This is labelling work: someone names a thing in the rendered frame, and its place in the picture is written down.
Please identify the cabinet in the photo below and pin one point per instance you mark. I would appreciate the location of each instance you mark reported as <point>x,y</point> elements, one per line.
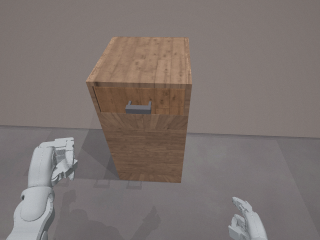
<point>145,147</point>

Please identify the robot right hand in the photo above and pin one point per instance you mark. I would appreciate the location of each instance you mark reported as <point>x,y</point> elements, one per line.
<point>250,226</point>

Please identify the left robot forearm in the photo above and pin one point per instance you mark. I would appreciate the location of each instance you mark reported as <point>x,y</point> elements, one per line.
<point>34,215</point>

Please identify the drawer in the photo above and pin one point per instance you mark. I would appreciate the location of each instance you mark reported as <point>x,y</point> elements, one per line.
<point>164,101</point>

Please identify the handle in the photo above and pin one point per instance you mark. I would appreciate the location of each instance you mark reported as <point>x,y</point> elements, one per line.
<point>138,109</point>

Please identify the robot left hand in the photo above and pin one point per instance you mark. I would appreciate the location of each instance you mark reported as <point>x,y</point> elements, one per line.
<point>44,161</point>

